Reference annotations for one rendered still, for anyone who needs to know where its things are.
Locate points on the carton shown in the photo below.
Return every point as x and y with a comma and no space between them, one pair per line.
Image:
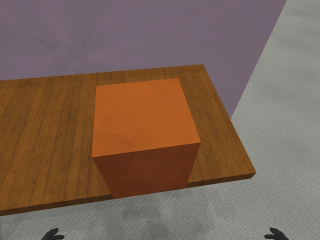
144,137

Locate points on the right robot hand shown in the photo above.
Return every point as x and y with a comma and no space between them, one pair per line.
277,235

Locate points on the left robot hand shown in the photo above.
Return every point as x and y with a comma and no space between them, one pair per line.
51,235

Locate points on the table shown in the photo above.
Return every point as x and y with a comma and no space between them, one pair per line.
46,137

